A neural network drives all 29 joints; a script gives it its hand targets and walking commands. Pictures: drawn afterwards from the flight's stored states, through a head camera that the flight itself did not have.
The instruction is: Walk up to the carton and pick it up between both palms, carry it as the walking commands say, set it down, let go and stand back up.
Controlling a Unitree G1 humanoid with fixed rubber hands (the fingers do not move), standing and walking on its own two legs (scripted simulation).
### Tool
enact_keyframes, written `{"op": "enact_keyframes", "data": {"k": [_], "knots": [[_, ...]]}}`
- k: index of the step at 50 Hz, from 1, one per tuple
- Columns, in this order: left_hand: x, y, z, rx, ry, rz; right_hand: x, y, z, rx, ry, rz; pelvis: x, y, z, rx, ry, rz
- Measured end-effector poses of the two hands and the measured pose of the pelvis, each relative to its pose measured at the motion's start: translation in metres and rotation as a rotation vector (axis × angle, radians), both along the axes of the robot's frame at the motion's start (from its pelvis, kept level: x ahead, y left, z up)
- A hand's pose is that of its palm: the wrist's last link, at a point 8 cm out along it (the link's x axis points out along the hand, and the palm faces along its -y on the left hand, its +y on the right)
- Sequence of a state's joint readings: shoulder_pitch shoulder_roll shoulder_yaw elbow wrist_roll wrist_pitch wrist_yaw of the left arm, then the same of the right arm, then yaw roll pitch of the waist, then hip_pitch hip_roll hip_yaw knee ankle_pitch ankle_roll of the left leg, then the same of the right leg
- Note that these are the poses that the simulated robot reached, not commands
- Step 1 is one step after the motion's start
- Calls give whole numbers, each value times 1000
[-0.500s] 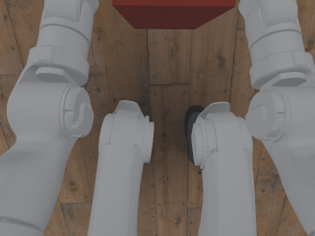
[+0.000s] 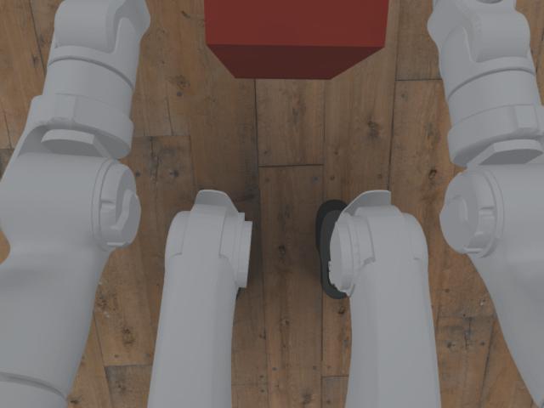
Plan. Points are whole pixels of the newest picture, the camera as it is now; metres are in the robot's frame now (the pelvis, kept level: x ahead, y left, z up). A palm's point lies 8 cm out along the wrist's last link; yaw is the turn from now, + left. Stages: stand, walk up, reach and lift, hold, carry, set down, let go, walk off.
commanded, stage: set down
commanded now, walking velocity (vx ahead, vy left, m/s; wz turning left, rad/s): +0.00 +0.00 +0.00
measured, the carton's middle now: out of the picture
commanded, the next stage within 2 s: let go in 1.10 s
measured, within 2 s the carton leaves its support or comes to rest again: neither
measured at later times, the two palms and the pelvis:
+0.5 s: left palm out of the picture +0.57 +0.18 +0.02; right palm out of the picture +0.56 -0.17 +0.02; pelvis +0.01 +0.00 +0.12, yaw +0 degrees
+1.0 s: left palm out of the picture +0.57 +0.18 +0.17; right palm out of the picture +0.56 -0.18 +0.17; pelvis +0.03 +0.00 +0.27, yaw +1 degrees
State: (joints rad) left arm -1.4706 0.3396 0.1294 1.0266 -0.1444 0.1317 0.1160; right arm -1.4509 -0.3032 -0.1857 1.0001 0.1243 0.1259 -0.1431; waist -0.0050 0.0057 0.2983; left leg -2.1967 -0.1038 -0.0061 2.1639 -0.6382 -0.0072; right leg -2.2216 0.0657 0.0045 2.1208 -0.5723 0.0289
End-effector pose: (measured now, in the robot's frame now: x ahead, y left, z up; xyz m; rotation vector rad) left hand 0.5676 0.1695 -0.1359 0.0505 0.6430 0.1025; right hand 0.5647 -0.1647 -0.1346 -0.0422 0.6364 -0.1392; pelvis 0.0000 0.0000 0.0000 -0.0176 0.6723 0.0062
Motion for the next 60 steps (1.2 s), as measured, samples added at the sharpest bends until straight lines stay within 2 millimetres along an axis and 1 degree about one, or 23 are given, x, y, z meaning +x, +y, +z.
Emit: {"op": "enact_keyframes", "data": {"k": [9,22,41,48,51,54,57,60], "knots": [[-1,2,58,7,-1,16,-4,-5,57,-8,-7,-14,1,1,42,2,64,-5],[1,5,134,16,-15,13,-1,-8,134,-12,-22,-20,5,-2,107,10,122,-6],[0,14,256,22,-23,8,-2,-14,255,-17,-30,-14,23,-5,217,14,116,-3],[0,15,297,19,-24,-2,-5,-15,295,-14,-32,-11,31,-4,257,15,98,-2],[0,14,309,18,-15,-10,-6,-16,306,-14,-21,-10,34,-4,271,14,93,-1],[1,11,314,15,-6,-19,-6,-15,312,-14,-11,-8,38,-4,280,13,94,2],[0,7,313,15,5,-25,-7,-14,311,-21,3,0,41,-3,286,10,98,3],[-5,7,308,32,17,-21,-11,-12,307,-35,16,14,44,-3,291,9,102,1]]}}
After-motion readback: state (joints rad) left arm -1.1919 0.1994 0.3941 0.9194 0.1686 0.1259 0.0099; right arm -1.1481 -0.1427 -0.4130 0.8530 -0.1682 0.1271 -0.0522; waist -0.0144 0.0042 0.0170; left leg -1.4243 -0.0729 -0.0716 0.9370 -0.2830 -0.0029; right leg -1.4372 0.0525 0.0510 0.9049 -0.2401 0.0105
